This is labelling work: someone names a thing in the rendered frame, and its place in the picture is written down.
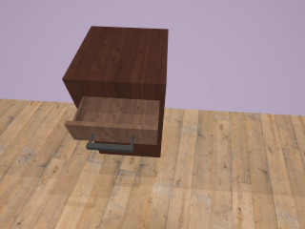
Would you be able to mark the cabinet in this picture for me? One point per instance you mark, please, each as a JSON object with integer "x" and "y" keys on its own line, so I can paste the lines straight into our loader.
{"x": 120, "y": 62}

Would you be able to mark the drawer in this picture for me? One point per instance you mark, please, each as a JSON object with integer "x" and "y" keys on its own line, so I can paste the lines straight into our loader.
{"x": 115, "y": 120}

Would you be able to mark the handle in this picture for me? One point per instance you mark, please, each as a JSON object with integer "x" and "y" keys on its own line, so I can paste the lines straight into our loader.
{"x": 110, "y": 147}

